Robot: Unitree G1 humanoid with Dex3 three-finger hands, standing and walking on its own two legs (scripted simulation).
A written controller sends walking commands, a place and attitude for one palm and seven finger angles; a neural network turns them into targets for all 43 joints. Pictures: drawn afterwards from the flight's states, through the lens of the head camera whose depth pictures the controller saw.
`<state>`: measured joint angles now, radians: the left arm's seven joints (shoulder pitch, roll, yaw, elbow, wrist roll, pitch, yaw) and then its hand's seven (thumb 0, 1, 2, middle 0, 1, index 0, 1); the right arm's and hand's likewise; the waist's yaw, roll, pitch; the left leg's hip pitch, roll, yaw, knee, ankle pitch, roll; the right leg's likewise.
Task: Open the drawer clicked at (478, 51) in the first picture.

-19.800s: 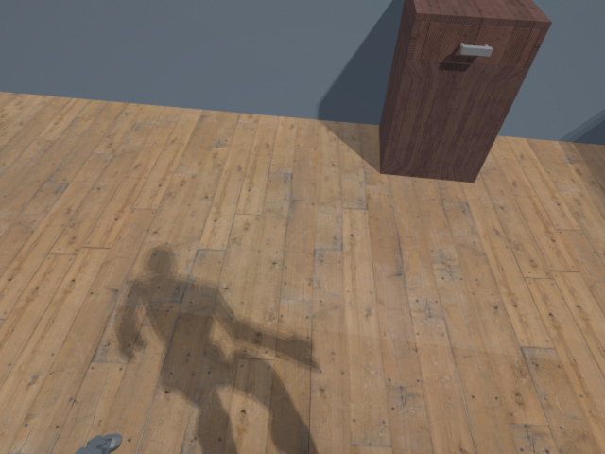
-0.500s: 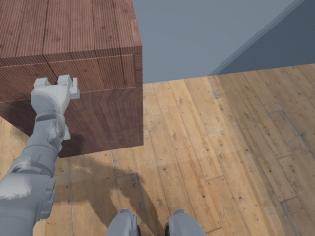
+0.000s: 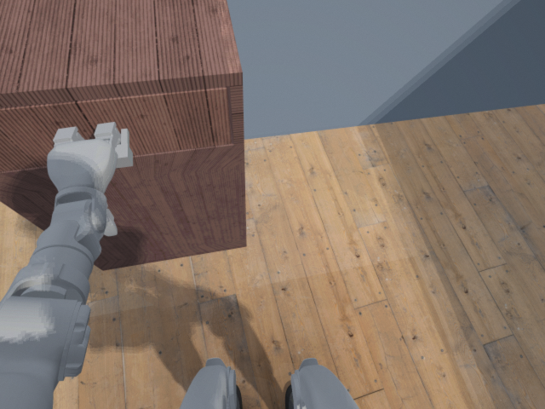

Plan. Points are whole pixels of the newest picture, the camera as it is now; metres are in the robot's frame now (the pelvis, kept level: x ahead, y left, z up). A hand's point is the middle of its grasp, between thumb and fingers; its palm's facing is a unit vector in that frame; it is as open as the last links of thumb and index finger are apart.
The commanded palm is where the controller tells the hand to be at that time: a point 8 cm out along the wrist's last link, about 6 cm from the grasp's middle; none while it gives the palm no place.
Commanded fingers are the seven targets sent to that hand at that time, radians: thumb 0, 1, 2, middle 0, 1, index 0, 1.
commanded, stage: close the thumb around the handle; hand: left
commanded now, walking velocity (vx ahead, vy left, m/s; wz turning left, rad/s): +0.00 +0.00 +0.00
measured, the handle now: (95, 148) +0.52 +0.27 -0.01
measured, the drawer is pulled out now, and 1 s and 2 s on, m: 0.00 0.01 0.15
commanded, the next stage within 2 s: pull the drawer open in 0.64 s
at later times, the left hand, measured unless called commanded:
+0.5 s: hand (100, 181) +0.47 +0.26 -0.03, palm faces -0.05 -0.04 -1.00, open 6.4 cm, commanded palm +0.45 +0.24 +0.03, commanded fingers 0.00 0.90 0.90 -0.40 -1.35 -0.40 -1.35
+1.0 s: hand (100, 190) +0.45 +0.25 -0.03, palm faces -0.05 -0.05 -1.00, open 6.0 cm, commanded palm +0.42 +0.24 +0.03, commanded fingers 0.00 0.90 0.90 -0.40 -1.35 -0.40 -1.35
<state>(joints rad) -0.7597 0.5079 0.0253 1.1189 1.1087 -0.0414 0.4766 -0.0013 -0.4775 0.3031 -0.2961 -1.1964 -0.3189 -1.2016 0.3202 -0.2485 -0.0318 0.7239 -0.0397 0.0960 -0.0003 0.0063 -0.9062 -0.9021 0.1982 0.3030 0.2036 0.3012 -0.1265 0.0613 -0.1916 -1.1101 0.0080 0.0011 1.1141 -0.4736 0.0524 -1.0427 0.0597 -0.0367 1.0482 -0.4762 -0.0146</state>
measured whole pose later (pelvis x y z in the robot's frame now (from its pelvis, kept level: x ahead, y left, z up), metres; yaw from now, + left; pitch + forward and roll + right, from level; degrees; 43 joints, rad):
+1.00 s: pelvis +0.01 +0.01 +0.01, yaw -1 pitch +25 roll -3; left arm -0.62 0.46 0.03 1.00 1.09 -0.04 0.48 0.00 0.67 0.76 -0.31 -1.34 -0.38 -1.35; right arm 0.32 -0.24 -0.04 0.71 -0.03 0.13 0.01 0.01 -0.91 -0.90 0.20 0.30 0.20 0.30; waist -0.10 0.06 -0.20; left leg -1.03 0.01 0.03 1.07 -0.48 0.06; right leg -0.97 0.06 0.00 1.00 -0.47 0.00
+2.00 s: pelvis +0.02 +0.00 +0.02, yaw +0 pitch +18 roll -2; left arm -0.11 0.32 -0.06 0.59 1.10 0.02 0.57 0.01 0.66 0.81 -0.29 -1.35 -0.39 -1.35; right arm 0.21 -0.23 -0.04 0.66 -0.02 0.11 -0.01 0.01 -0.91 -0.90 0.20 0.30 0.20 0.30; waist -0.02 0.05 -0.19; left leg -0.84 0.00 0.03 1.00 -0.47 0.05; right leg -0.80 0.05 -0.01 0.96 -0.48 -0.02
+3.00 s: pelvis +0.01 -0.02 +0.01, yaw +1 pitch +16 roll -1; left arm 0.39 0.30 -0.09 0.17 1.11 0.02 0.60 0.02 0.65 0.79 -0.28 -1.35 -0.42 -1.35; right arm 0.12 -0.23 -0.02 0.58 -0.05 0.09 0.01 0.01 -0.91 -0.90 0.20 0.30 0.20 0.30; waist 0.02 0.05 -0.19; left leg -0.83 0.00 0.02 1.06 -0.50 0.03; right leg -0.79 0.05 -0.01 1.05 -0.53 -0.04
